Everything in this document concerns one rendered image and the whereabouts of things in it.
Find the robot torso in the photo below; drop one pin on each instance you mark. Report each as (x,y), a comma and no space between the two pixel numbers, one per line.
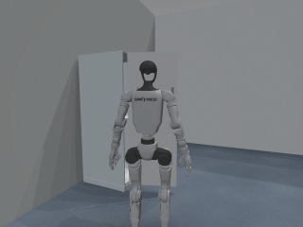
(147,111)

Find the fridge door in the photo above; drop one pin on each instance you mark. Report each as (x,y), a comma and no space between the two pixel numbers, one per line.
(166,78)

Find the robot right hand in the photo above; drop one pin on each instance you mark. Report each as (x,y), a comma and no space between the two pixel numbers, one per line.
(187,160)

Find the robot left shin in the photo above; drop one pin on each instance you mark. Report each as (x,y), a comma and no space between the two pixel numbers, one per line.
(135,211)

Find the right robot upper arm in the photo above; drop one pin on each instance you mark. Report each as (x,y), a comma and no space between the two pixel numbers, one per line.
(169,97)

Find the right robot forearm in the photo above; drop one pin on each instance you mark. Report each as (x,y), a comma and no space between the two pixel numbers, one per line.
(181,139)

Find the robot left hand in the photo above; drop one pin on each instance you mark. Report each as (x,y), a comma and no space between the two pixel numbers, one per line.
(114,156)

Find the left robot forearm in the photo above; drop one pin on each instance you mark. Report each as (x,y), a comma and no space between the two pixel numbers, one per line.
(117,131)

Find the left robot upper arm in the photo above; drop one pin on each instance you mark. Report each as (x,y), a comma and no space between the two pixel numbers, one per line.
(123,107)

